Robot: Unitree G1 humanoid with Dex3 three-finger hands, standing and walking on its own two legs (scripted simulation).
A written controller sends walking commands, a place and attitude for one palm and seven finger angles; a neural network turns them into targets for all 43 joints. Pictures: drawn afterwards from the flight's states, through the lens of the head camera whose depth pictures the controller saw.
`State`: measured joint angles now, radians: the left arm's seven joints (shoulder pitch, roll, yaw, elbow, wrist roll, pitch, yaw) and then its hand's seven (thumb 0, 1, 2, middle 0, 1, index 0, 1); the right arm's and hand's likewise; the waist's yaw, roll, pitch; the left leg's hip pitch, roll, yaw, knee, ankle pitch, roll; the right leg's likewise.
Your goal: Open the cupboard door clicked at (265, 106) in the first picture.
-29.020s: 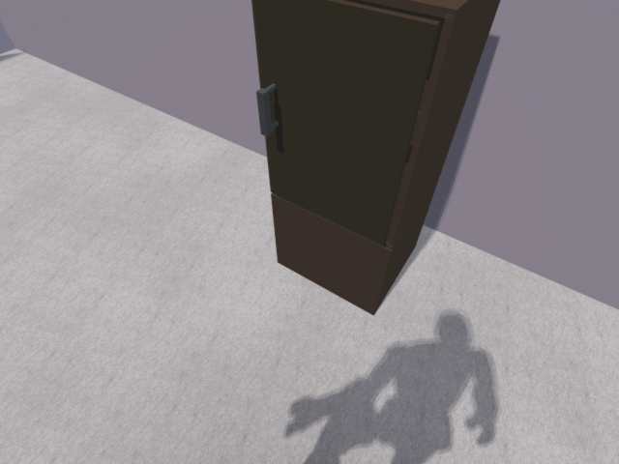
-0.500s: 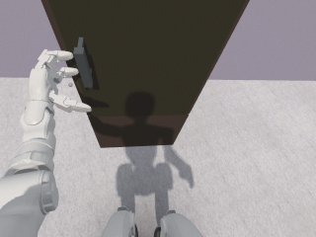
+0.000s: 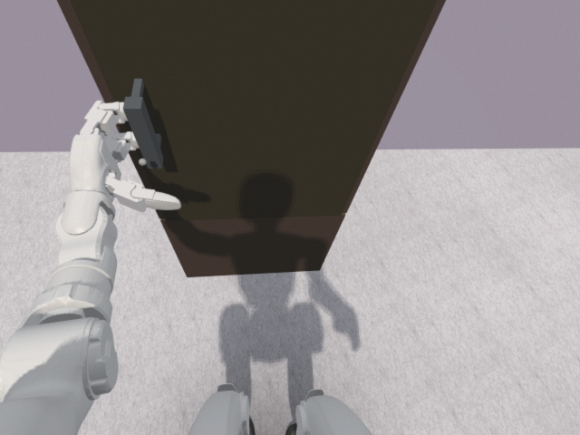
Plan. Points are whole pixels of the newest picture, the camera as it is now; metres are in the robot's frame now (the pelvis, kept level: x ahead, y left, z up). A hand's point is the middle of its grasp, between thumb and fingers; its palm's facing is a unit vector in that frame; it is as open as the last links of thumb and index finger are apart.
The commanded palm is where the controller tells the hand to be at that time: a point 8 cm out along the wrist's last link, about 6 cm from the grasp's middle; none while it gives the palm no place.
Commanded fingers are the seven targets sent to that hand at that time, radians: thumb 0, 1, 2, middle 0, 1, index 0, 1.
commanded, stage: slide the fingers in behind the handle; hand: left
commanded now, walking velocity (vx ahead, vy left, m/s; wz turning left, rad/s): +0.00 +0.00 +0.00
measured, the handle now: (147, 125) +0.53 +0.19 +0.07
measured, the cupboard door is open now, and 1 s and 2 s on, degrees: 0 0 14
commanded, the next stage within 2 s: close the thumb around the handle in 0.62 s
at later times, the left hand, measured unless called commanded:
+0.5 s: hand (162, 163) +0.47 +0.16 +0.06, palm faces +0.05 -1.00 -0.01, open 14.1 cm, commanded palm +0.45 +0.20 +0.06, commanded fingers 0.00 -0.50 0.30 -0.30 -1.20 -0.30 -1.20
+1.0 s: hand (162, 161) +0.47 +0.16 +0.06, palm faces +0.05 -1.00 -0.01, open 11.8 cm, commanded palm +0.45 +0.21 +0.06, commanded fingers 0.00 0.34 0.66 -0.36 -1.29 -0.36 -1.29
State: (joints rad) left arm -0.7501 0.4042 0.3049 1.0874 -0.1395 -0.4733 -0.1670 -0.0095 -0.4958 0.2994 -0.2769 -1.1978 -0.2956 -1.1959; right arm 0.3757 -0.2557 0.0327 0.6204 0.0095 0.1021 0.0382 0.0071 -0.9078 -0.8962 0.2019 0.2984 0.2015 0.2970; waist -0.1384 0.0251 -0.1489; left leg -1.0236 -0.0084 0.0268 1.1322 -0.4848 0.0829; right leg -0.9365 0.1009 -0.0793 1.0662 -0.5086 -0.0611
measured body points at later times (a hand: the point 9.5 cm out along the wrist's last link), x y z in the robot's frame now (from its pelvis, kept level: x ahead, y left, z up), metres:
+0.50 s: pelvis -0.01 +0.00 +0.00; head +0.10 +0.03 +0.43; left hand +0.46 +0.21 +0.06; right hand +0.03 -0.26 -0.12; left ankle +0.02 +0.07 -0.65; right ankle +0.00 -0.09 -0.65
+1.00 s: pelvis -0.01 +0.00 +0.00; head +0.10 +0.03 +0.43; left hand +0.46 +0.21 +0.06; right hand +0.02 -0.26 -0.11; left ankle +0.02 +0.07 -0.65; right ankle +0.00 -0.09 -0.65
